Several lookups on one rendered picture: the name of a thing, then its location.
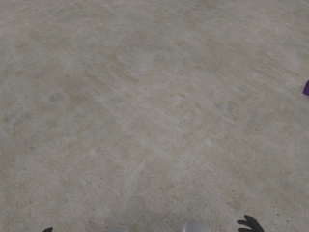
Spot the right robot thigh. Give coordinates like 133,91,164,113
182,220,211,232

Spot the robot right hand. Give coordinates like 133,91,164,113
237,215,265,232

